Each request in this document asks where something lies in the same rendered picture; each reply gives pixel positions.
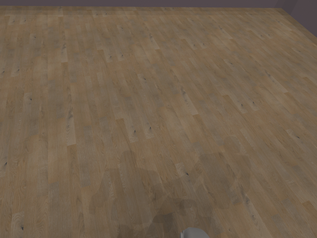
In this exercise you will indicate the right robot thigh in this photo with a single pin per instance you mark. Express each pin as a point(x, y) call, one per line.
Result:
point(193, 233)

